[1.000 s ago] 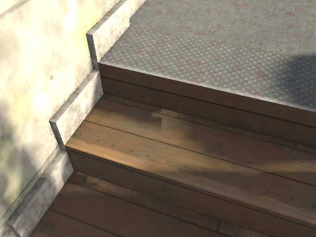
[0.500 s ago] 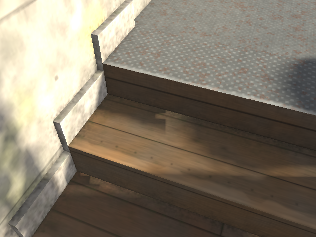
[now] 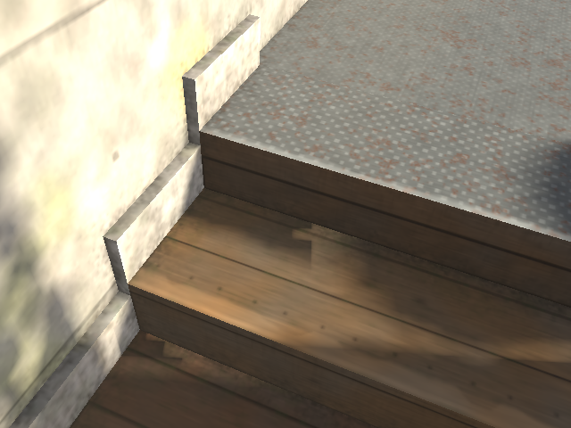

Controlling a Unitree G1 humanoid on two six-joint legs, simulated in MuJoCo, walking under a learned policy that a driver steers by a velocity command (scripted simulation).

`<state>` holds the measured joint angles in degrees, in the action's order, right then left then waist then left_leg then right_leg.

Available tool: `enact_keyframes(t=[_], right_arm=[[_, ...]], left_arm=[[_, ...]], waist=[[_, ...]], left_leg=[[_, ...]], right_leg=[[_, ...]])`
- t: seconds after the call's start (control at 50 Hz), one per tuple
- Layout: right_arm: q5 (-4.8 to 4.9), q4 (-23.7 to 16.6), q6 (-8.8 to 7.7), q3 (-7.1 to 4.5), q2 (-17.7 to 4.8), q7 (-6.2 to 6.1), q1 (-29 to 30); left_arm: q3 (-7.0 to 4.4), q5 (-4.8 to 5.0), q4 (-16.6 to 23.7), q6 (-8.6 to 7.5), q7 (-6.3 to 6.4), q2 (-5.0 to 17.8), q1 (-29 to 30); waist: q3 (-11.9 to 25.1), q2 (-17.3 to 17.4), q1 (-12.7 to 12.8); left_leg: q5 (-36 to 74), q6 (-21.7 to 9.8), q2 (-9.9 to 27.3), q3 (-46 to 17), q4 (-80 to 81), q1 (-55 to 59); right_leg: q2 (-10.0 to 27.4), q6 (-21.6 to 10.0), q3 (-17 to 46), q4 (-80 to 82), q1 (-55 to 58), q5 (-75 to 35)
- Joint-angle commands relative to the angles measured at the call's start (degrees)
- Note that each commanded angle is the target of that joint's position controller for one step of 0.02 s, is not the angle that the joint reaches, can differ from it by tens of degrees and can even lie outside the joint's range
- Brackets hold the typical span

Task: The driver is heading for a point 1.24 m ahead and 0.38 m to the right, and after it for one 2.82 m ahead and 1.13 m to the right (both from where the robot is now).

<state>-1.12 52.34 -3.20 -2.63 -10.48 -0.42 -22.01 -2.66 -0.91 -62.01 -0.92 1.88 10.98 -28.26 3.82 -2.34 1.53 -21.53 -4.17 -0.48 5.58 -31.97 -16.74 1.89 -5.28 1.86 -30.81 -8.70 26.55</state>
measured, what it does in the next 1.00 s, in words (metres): climbs, turning right: right foot 0.17 m higher, then left foot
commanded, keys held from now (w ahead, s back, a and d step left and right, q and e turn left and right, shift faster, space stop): w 0.38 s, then w+e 0.38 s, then e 0.24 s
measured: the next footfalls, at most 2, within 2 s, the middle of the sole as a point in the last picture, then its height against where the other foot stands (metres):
right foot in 0.42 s outside the picture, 0.17 m higher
left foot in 0.82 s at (215, 419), level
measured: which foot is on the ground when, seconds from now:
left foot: down 0.00-0.44, up 0.46-0.80, down 0.82-1.00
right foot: down 0.00-0.00, up 0.02-0.40, down 0.42-0.84, up 0.86-1.00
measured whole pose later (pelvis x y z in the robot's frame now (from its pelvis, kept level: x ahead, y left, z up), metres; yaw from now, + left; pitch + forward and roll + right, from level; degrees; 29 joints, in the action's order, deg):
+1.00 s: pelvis +0.43 +0.04 +0.16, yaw -17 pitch +6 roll +3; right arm -4.5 64.4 -4.6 -0.8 -8.7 2.2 -23.4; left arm 0.2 -0.3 -44.8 0.9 -2.4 10.2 -6.0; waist 7.1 -3.5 -1.9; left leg -15.8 -0.7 1.1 8.6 -31.8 -22.0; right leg 1.7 -11.8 2.5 -123.8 -67.8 24.5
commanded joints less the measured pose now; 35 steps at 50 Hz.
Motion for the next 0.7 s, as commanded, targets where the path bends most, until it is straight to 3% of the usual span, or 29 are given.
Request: enact_keyframes(t=[0.02, 0.04, 0.06, 0.1, 0.14, 0.16, 0.18, 0.2, 0.22, 0.24, 0.26, 0.28, 0.3, 0.32, 0.34, 0.36, 0.38, 0.4, 0.42, 0.44, 0.46, 0.48, 0.5, 0.52, 0.56, 0.6, 0.62, 0.66, 0.7], right_arm=[[-0.98, 4.74, 0.89, -2.42, -8.26, -1.61, -24.56], [-1.04, 4.10, 1.37, -1.71, -5.78, -2.59, -21.33], [-1.75, 3.69, 0.99, -1.00, -4.76, -3.05, -15.40], [-2.20, 3.94, -0.62, -0.68, -5.11, -2.51, -10.95], [-2.06, 7.00, -2.46, 0.10, -3.17, -0.98, -12.78], [-7.02, 13.80, -2.29, 4.31, 6.79, 0.87, -21.28], [-8.38, 16.00, -2.04, 5.32, 6.94, 2.16, -23.21], [-8.35, 15.10, -1.92, 6.09, 7.35, 3.03, -17.29], [-8.22, 15.36, -2.17, 6.36, 6.76, 3.45, -15.98], [-0.61, 11.38, -4.69, 2.38, -3.81, 1.60, -11.68], [0.38, 13.07, -5.72, 3.59, -2.30, 0.55, -11.30], [-9.78, 14.42, -4.51, 6.30, 4.53, 3.55, -12.01], [-8.67, 11.00, -3.44, 5.26, 1.63, 4.77, -6.89], [3.61, 13.82, -4.13, 3.35, -1.37, -0.35, -17.45], [5.00, 13.94, -4.06, 3.55, -1.63, -2.32, -17.93], [-2.86, 11.89, -4.01, 3.78, -8.68, 4.33, -11.92], [-3.35, 10.60, -4.54, 3.03, -11.84, 6.91, -9.97], [-1.75, 8.82, -4.71, 1.13, -14.70, 7.36, -5.62], [-2.79, 10.17, -4.45, 0.38, -14.85, 8.45, -7.06], [-7.47, 9.49, -4.49, 2.06, -7.89, 9.85, -15.91], [-6.11, 7.97, -2.63, 1.69, -7.81, 11.09, -9.80], [-3.21, 8.64, -1.36, 0.99, -5.77, 11.62, -3.99], [-1.57, 7.32, -1.76, 0.93, -3.29, 9.62, -0.45], [-2.41, 6.33, -1.47, 1.66, -1.28, 7.45, 2.43], [-2.34, 4.33, 0.20, 2.09, -0.58, 4.67, 3.28], [-2.37, 3.86, 1.11, 3.22, 1.49, 3.90, 4.47], [-3.19, 2.91, 0.98, 3.30, -0.37, 4.05, 6.76], [-1.64, -0.38, -0.42, 2.96, -3.94, 3.42, 11.47], [-1.38, -1.78, -1.93, 2.18, -6.86, 3.43, 12.86]], left_arm=[[-0.44, 0.45, 8.69, -2.71, -2.08, 3.39, 13.40], [-0.78, -1.13, 7.93, -3.46, -2.49, 4.71, 11.44], [-0.32, -1.52, 8.33, -4.11, -3.00, 2.06, 11.41], [0.76, -0.55, 10.96, -5.84, -3.20, -0.44, 14.27], [1.85, 0.30, 14.47, -5.39, -2.61, -3.07, 19.30], [3.30, 1.20, 15.08, -2.00, -5.52, -4.14, 19.84], [3.55, -0.39, 16.48, -1.12, -6.97, -3.65, 19.37], [3.76, -1.73, 18.54, -1.21, -7.92, -4.41, 19.98], [4.37, -1.92, 21.06, -1.54, -8.49, -4.23, 22.09], [5.87, 0.71, 24.32, -2.43, -3.51, -9.52, 32.34], [6.93, 0.82, 27.67, -2.25, -1.46, -8.72, 38.74], [5.21, 3.29, 26.99, -1.44, -3.62, -0.50, 35.99], [5.02, 2.47, 29.29, 0.83, -4.69, 0.56, 39.44], [6.79, -0.09, 28.90, 1.30, -1.51, -5.92, 41.88], [6.92, 1.26, 27.38, 0.97, -0.40, -6.51, 39.83], [6.83, 0.01, 30.57, 1.87, -5.46, -4.79, 41.63], [6.32, -0.28, 27.84, 2.97, -6.77, -2.12, 37.80], [5.58, -0.48, 25.43, 2.50, -6.87, -0.30, 31.73], [4.02, 0.20, 22.15, 2.42, -5.53, 2.43, 23.23], [3.49, 1.88, 16.81, 1.02, -3.85, 7.15, 11.47], [2.18, -2.74, 11.11, 2.10, -2.85, 9.82, -8.23], [0.79, -4.31, 9.01, 1.63, -2.53, 10.57, -11.69], [0.42, -2.96, 8.01, 0.01, -2.37, 10.16, -2.42], [0.68, -1.83, 8.30, -1.31, -3.17, 5.39, 6.89], [4.03, -0.81, 6.78, -3.22, -4.64, -5.73, 19.76], [5.44, -0.23, 7.20, -4.52, -3.84, -9.12, 26.31], [4.98, -0.88, 5.86, -4.89, -4.11, -7.78, 21.84], [3.69, -1.96, 10.09, -6.20, -4.25, 0.14, 24.72], [2.69, -0.56, 14.83, -7.03, -3.74, 6.61, 28.27]], waist=[[-3.06, 24.10, -12.27], [-5.90, 16.74, -9.99], [-10.61, 12.82, -5.79], [-10.72, 3.39, -4.63], [-7.98, 3.75, -4.90], [-9.88, 11.97, -5.20], [-10.13, 10.02, -3.55], [-8.00, 4.39, -0.19], [-6.22, 4.29, 0.94], [-9.73, 1.95, -1.32], [-14.02, -2.43, -1.46], [-2.02, 1.26, 0.77], [-4.02, 6.15, 2.52], [-11.75, 1.90, -5.67], [-13.42, 0.11, -4.61], [2.99, 17.61, 3.84], [2.07, 16.55, 3.85], [4.29, 13.05, 6.07], [11.01, 14.38, 6.56], [25.49, 0.42, 3.76], [27.28, -9.28, 13.16], [17.37, -7.69, 13.59], [2.36, -1.98, 7.66], [2.04, 2.96, 3.41], [4.18, 9.06, -5.69], [4.37, 3.23, -7.98], [5.86, 5.17, -7.76], [6.93, 5.43, -8.05], [8.26, 1.92, -8.55]], left_leg=[[-27.26, -3.81, 18.13, -36.50, 25.44, 30.58], [-33.82, -6.88, 22.98, -47.89, 31.66, 22.93], [-28.31, -8.15, 22.74, -43.64, 29.29, 17.22], [-13.08, -8.55, 18.23, -30.83, 24.10, 15.45], [-1.50, -8.47, 16.67, -24.56, 20.29, 16.28], [4.92, -14.48, 17.33, -24.84, 17.51, 12.22], [7.76, -15.09, 17.77, -22.93, 16.44, 13.75], [12.02, -13.63, 15.91, -16.87, 16.85, 9.84], [12.64, -12.53, 13.58, -13.60, 16.65, 7.99], [3.04, -5.77, 13.38, -12.28, 21.37, 5.89], [1.94, -4.05, 11.71, -12.25, 25.07, -2.84], [9.60, -6.72, 8.46, -8.72, 21.53, -5.50], [19.74, -8.24, 7.29, -3.85, 30.24, -16.88], [28.11, -8.01, 11.34, -10.17, 38.61, -8.11], [46.82, -5.54, 10.92, -7.66, 36.27, -4.82], [86.91, -11.40, 11.03, -4.90, 22.55, -1.06], [105.73, -15.27, 16.47, -6.11, 19.82, 6.11], [110.86, -14.27, 15.56, -4.11, 12.57, 13.20], [113.56, -14.29, 15.23, -3.01, 3.53, 13.48], [97.74, -8.48, 12.10, -8.07, -14.31, -6.91], [34.72, -5.67, -0.05, -12.58, -37.33, -23.27], [26.25, -6.13, -3.44, -22.91, -63.69, -32.69], [26.38, -5.68, -1.96, -22.59, -74.09, -44.16], [26.20, -6.77, -1.69, -21.95, -77.49, -46.63], [28.75, -7.84, 1.73, -19.29, -72.67, -43.49], [17.80, -6.87, 2.56, -16.59, -73.55, -43.75], [20.61, -5.45, 3.75, -14.07, -69.69, -44.72], [19.13, -1.16, 4.60, -5.98, -58.83, -30.50], [16.74, 3.15, 4.35, -2.33, -45.92, -12.32]], right_leg=[[-4.40, -2.13, -5.07, -24.51, -39.99, 3.21], [-2.15, -1.49, -0.90, -41.38, -40.76, -0.94], [1.05, -0.80, -1.21, -54.25, -44.23, -6.75], [4.02, -0.25, -1.66, -68.60, -51.31, -12.79], [2.61, -0.64, -4.60, -88.73, -60.77, -8.83], [-0.15, -10.91, 4.48, -106.93, -72.30, -11.96], [0.10, -15.05, 4.81, -113.41, -82.28, -12.04], [1.57, -16.83, 2.81, -107.99, -81.72, -13.12], [2.31, -17.70, 0.57, -109.65, -81.59, -11.15], [-0.66, -7.04, -4.49, -100.61, -74.99, -2.40], [1.91, -3.97, -5.48, -92.06, -71.44, -3.02], [5.47, -11.53, -4.65, -80.55, -65.41, -22.48], [5.56, -10.46, -8.50, -69.07, -51.43, -21.01], [0.57, -3.82, -17.71, -69.42, -51.04, -5.92], [1.80, -2.77, -16.85, -55.95, -44.46, -5.70], [-2.75, -3.69, -13.24, -49.83, -38.35, -2.83], [-4.42, -1.35, -13.36, -45.87, -36.67, -7.37], [-7.03, -1.37, -12.76, -30.72, -33.27, -9.97], [-9.07, -2.46, -12.24, -23.34, -19.27, -13.02], [0.02, -14.55, 10.08, -27.36, 10.18, -33.10], [9.49, -22.50, 37.78, -4.67, 21.39, -25.84], [10.12, -17.92, 50.43, 6.42, 7.47, 9.94], [9.22, -13.65, 46.19, 5.12, -2.65, 16.65], [8.03, -13.98, 38.32, 4.19, -8.51, 9.94], [4.98, -10.26, 21.80, 5.51, -19.32, -2.66], [2.24, -9.84, 13.55, 8.51, -25.00, -10.27], [1.40, -9.02, 10.03, 6.68, -24.13, -14.75], [-2.46, -6.80, -0.08, 8.00, -34.87, -28.66], [-2.43, -5.52, -2.89, 9.15, -39.95, -43.29]])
